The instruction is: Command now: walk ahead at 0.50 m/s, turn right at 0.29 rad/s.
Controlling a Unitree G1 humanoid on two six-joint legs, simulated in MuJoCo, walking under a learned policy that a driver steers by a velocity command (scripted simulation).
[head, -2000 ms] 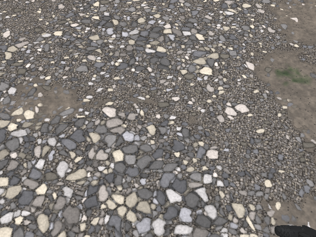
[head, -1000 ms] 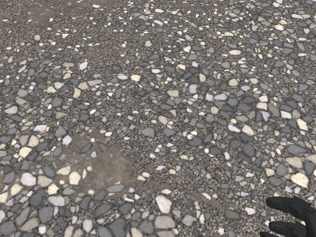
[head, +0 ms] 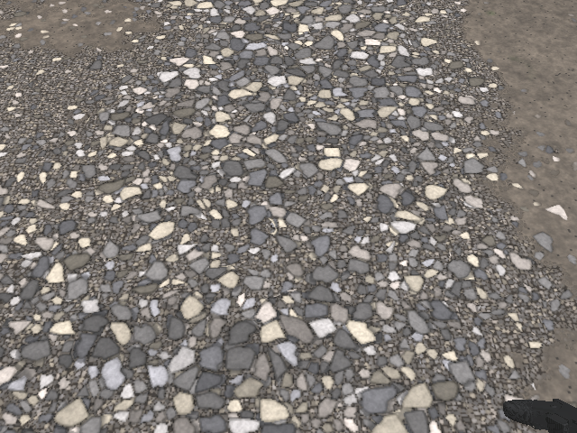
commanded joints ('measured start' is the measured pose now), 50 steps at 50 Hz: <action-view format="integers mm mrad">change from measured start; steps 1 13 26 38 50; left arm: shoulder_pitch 118 -266 39 -176 -73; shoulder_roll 71 8 155 103 106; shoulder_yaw -8 -26 36 28 21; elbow -68 -151 -89 -6 10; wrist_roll -21 11 23 27 22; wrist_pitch -30 -46 -60 -89 -31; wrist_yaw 0 -24 -29 -15 3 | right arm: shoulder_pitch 340 250 415 148 404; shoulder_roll -208 -161 -109 -53 -304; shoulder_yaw -72 -40 -10 -20 -127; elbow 33 76 87 -9 -13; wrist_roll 20 24 48 34 41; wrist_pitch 0 21 40 94 119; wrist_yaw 5 -20 -37 -10 -11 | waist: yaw -128 -118 47 -53 -209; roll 269 87 -212 -42 148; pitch -268 19 -334 43 -205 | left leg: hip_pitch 774 344 -285 -211 638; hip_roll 420 224 39 168 163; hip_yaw -794 -152 -119 -63 -218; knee -229 -376 712 354 21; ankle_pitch -439 116 -478 76 -72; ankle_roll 269 198 1 -27 239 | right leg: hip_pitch -627 -543 468 -15 -277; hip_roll -7 -172 -489 -327 -229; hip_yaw -9 -164 467 -254 -463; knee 603 93 -317 -536 432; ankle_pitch -92 408 87 519 573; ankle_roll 21 60 -206 -133 52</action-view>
